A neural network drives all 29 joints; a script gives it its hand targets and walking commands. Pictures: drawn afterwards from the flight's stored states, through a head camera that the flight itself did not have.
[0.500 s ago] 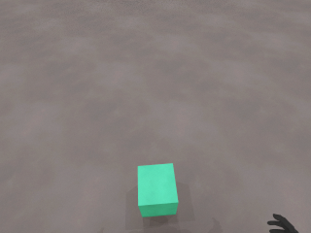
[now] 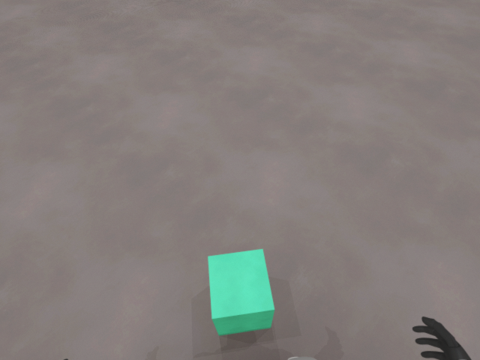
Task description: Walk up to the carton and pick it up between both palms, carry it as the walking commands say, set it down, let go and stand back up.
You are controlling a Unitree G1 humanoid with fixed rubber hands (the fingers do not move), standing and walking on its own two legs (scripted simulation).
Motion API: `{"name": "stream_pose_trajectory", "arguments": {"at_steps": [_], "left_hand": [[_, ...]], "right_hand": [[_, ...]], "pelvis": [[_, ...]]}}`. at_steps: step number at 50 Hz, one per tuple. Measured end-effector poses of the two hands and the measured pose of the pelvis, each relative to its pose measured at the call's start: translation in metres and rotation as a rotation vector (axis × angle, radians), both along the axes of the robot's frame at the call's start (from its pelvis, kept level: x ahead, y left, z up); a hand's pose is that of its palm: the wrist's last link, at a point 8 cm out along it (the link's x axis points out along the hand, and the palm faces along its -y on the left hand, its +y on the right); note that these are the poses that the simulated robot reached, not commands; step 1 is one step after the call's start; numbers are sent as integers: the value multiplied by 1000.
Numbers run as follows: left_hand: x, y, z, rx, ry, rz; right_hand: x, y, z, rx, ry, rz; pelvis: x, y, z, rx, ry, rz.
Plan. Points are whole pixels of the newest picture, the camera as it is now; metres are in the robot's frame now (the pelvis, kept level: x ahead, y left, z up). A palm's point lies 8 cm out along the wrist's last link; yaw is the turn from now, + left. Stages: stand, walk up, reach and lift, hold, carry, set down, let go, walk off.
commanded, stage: walk up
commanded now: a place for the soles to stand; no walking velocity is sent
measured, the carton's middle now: (240, 293) +0.42 +0.03 -0.63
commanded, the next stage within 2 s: reach and lift in 0.82 s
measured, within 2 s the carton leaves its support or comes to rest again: neither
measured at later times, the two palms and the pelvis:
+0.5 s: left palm out of the picture +0.12 +0.31 -0.07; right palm out of the picture +0.11 -0.32 -0.08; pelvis +0.00 +0.00 +0.02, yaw +0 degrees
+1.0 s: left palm out of the picture +0.14 +0.29 -0.06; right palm (434, 335) +0.17 -0.30 -0.07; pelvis -0.01 -0.02 +0.01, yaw +5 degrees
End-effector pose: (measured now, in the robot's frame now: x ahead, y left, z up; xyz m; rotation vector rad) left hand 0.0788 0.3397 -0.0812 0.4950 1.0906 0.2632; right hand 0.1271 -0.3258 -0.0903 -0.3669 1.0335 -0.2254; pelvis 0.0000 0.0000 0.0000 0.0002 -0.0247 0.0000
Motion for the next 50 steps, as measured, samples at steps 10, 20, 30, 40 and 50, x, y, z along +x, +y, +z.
{"name": "stream_pose_trajectory", "arguments": {"at_steps": [10,20,30,40,50], "left_hand": [[45,-11,5,-59,-74,-46],[48,-20,11,-76,-85,-43],[32,-28,13,-97,-61,5],[19,-29,14,-98,-42,47],[56,-49,26,-124,-112,2]], "right_hand": [[-18,6,7,1,30,-26],[-17,5,11,9,13,-19],[-17,4,11,23,50,7],[-17,2,10,23,83,19],[42,29,19,76,-53,79]], "pelvis": [[0,5,9,1,-14,-12],[-3,1,14,8,-23,-10],[-1,-6,22,7,-20,16],[-2,-11,25,4,-19,43],[-13,-18,14,-4,-28,91]]}}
